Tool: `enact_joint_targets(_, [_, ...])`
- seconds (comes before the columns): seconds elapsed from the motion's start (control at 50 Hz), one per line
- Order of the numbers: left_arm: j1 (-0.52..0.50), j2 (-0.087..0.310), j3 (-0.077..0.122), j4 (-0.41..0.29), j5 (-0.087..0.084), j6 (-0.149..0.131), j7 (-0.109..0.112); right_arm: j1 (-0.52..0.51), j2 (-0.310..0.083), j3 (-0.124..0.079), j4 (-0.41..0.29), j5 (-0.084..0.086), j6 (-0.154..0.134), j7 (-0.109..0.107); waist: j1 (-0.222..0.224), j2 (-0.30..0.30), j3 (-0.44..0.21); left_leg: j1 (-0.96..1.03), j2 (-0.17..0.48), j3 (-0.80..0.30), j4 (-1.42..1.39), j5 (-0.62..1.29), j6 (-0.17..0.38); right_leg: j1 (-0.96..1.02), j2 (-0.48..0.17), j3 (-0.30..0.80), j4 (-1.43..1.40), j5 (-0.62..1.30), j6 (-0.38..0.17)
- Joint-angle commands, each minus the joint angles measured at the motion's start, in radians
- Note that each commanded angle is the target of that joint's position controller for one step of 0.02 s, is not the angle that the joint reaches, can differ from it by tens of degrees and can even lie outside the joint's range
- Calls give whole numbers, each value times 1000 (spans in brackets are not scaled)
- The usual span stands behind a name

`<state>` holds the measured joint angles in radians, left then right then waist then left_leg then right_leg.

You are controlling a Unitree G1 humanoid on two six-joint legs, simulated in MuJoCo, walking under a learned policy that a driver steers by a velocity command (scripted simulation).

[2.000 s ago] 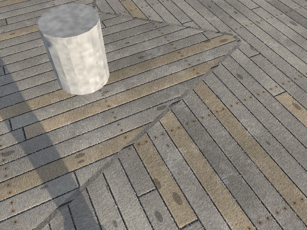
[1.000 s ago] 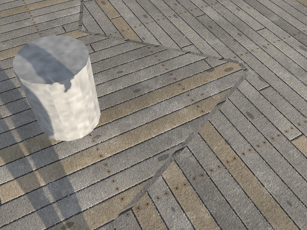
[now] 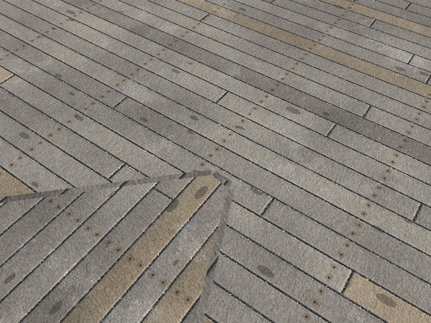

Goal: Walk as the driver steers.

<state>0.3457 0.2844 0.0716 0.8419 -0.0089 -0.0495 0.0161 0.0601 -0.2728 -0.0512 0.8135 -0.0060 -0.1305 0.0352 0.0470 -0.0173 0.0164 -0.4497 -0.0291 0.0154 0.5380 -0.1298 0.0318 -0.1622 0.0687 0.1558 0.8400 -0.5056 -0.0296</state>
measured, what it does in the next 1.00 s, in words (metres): walks ahead, turning left: right foot, then left foot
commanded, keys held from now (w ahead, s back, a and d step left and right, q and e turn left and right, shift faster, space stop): q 1.00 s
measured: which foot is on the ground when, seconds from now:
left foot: down 0.00-0.42, up 0.44-0.82, down 0.84-1.00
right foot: up 0.00-0.40, down 0.42-0.84, up 0.86-1.00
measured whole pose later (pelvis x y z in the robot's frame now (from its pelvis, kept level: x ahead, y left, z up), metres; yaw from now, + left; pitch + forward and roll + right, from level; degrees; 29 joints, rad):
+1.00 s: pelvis +0.14 +0.03 +0.02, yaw +32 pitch +2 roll -2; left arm 0.12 0.34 0.10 0.76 0.01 0.02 0.04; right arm 0.18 -0.31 -0.07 0.69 0.00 0.03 0.00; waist 0.00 -0.04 0.06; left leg -0.29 -0.03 -0.05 0.48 -0.23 0.04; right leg -0.52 -0.02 0.01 1.07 -0.45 0.06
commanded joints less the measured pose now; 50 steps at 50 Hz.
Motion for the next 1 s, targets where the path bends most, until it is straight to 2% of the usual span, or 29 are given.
enact_joint_targets(0.02, [24, 145, 19, -82, -7, -29, 4, 213, -147, -39, 4, 22, 10, 7, -108, 160, -175, 646, 368, -581, -194, 193, 244, -547, -42, -9, 473, -24, 27])
enact_joint_targets(0.04, [-69, 136, 19, -96, 19, -26, 9, 144, -110, -22, -13, 10, 23, 9, -97, 31, -102, 512, 295, -423, -194, 404, 189, -504, -78, -55, 426, 29, 28])
enact_joint_targets(0.06, [-79, 117, 19, -118, 24, -27, 11, 117, -121, -23, -14, 5, 26, 5, -66, 67, -88, 433, 303, -389, -185, 582, 226, -477, -100, -64, 381, 65, 45])
enact_joint_targets(0.1, [-77, 85, 15, -128, 26, -21, 12, 124, -102, -16, 2, 3, 29, -3, -40, 107, -99, 371, 241, -301, -194, 735, 218, -386, -122, -63, 249, 92, 65])
enact_joint_targets(0.14, [-93, 59, 9, -137, 12, -10, 22, 137, -163, -37, 9, 7, 42, -16, -36, 113, -115, 360, 231, -280, -196, 763, 223, -377, -98, -91, 118, 91, 83])
enact_joint_targets(0.2, [-131, 62, 9, -143, 11, 9, 32, 142, -214, -58, 2, 21, 72, -37, -37, 109, -153, 309, 223, -277, -208, 674, 209, -308, -69, -96, -14, 211, 98])
enact_joint_targets(0.26, [-202, 66, 10, -156, 8, 26, 33, 144, -200, -59, 1, 31, 98, -49, -53, 120, -130, 254, 195, -287, -215, 486, 177, -269, -49, -83, -96, 296, 101])
enact_joint_targets(0.32, [-266, 72, 12, -176, 5, 23, 26, 151, -193, -62, 0, 33, 120, -59, -68, 142, -93, 244, 180, -342, -198, 307, 163, -248, -32, -67, -193, 291, 100])
enact_joint_targets(0.38, [-225, 95, 23, -166, 0, 1, 14, 102, -185, -60, -27, 37, 138, -68, -25, 159, -81, 250, 148, -415, -131, 209, 127, -142, -28, -64, -397, 354, 78])
enact_joint_targets(0.4, [-193, 112, 29, -155, 5, -8, 13, 99, -164, -54, -39, 37, 140, -71, -12, 147, -87, 223, 112, -411, -84, 156, 92, -55, -63, -61, -495, 466, 56])
enact_joint_targets(0.42, [-158, 171, 42, -158, 23, -8, 22, 132, -114, -38, -51, 22, 140, -72, -27, 39, -149, 135, 58, -354, 62, -42, 43, 93, -236, 59, -488, 619, -9])
enact_joint_targets(0.44, [-188, 224, 50, -177, 45, 8, 28, 230, -62, -26, -57, 15, 134, -70, -93, -208, -169, -68, -93, -198, 262, -507, -15, 215, -437, 279, -464, 918, -163])
enact_joint_targets(0.46, [-161, 184, 45, -172, 50, 14, 21, 251, -143, -42, -55, 13, 129, -67, -69, -227, -197, -135, -52, -150, 477, -584, -56, 187, -528, 392, -488, 913, -266])
enact_joint_targets(0.48, [-192, 132, 29, -185, 43, 12, 19, 240, -207, -65, -40, 24, 136, -68, -69, -136, -157, -146, -14, -156, 588, -513, -77, 145, -468, 294, -486, 851, -249])
enact_joint_targets(0.5, [-235, 106, 21, -188, 34, 13, 17, 230, -211, -74, -31, 27, 152, -72, -80, -92, -124, -157, 6, -143, 628, -444, -97, 107, -397, 184, -481, 777, -201])
enact_joint_targets(0.52, [-265, 95, 16, -192, 24, 17, 17, 224, -201, -76, -31, 27, 169, -77, -82, -90, -102, -158, 20, -134, 645, -393, -113, 71, -359, 118, -489, 710, -174])
enact_joint_targets(0.56, [-271, 114, 18, -180, 29, 24, 21, 197, -157, -66, -58, 29, 184, -72, -76, -118, -65, -128, 26, -88, 633, -317, -135, -5, -316, 24, -520, 693, -177])
enact_joint_targets(0.62, [-233, 132, 25, -161, 31, 33, 31, 133, -123, -53, -110, 30, 182, -62, -43, -142, -80, -129, 48, -58, 502, -270, -144, 49, -332, -22, -537, 689, -203])
enact_joint_targets(0.72, [-245, 182, 43, -150, 20, 40, 24, 97, -122, -45, -154, 25, 185, -37, -30, -147, -111, 22, 70, -2, 290, -233, -112, 36, -365, -93, -532, 672, -201])
enact_joint_targets(0.78, [-239, 199, 49, -137, 3, 41, 13, 98, -136, -53, -170, 25, 195, -22, -34, -151, -97, 82, 60, 28, 160, -216, -73, 47, -387, -107, -497, 639, -179])
enact_joint_targets(0.82, [-251, 198, 50, -126, -17, 44, 12, 152, -134, -60, -156, 24, 198, -13, -73, -135, -96, 202, 32, 60, -31, -85, -23, 7, -367, -152, -414, 579, -119])
enact_joint_targets(0.84, [-198, 168, 44, -102, -16, 44, 9, 188, -161, -73, -146, 21, 198, -20, -78, -78, -101, 315, 29, 20, -123, 25, 14, -67, -330, -203, -325, 479, -51])
enact_joint_targets(0.86, [-175, 114, 29, -110, 20, 45, 3, 218, -267, -100, -155, 20, 193, -37, -57, 173, -107, 465, 228, -261, -181, 343, 94, -277, -222, -310, -63, 194, 52])
enact_joint_targets(0.88, [-245, 97, 21, -176, 38, 44, 12, 199, -339, -107, -183, -6, 178, -37, -75, 339, -94, 462, 430, -537, -189, 493, 307, -510, -73, -249, 166, -172, 109])
enact_joint_targets(0.9, [-301, 141, 34, -182, 27, 44, 19, 210, -282, -94, -185, -21, 155, -29, -122, 204, -129, 422, 401, -503, -209, 406, 334, -511, -90, -123, 297, -167, 100])
enact_joint_targets(0.92, [-293, 152, 41, -179, 9, 48, 21, 168, -253, -82, -181, -16, 138, -31, -87, 176, -100, 391, 340, -414, -208, 338, 277, -510, -105, -98, 320, -80, 83])
enact_joint_targets(0.94, [-264, 151, 46, -157, 12, 51, 29, 116, -230, -79, -186, 1, 132, -36, -61, 131, -85, 373, 286, -363, -204, 259, 220, -510, -113, -89, 293, -1, 80])
enact_joint_targets(0.96, [-255, 162, 51, -152, 20, 55, 37, 85, -207, -69, -191, 17, 133, -42, -51, 139, -76, 359, 269, -346, -204, 252, 196, -505, -115, -85, 274, 50, 84])
enact_joint_targets(1.0, [-235, 147, 50, -154, 20, 51, 34, 88, -194, -60, -196, 11, 138, -54, -40, 151, -99, 330, 238, -325, -203, 299, 198, -448, -88, -92, 286, 116, 96])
